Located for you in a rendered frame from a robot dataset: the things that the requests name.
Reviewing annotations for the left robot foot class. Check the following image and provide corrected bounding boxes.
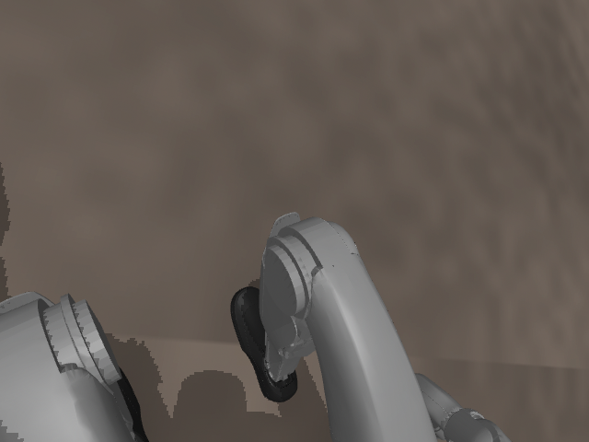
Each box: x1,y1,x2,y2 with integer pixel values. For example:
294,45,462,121
117,367,149,442

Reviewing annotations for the right robot foot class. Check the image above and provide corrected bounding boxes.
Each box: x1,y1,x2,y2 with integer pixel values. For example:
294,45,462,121
230,286,297,402

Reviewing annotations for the right robot hand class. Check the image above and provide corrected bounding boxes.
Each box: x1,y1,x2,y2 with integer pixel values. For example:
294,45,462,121
415,373,464,440

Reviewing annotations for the right robot arm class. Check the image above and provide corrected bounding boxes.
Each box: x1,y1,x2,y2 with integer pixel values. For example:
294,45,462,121
444,408,512,442

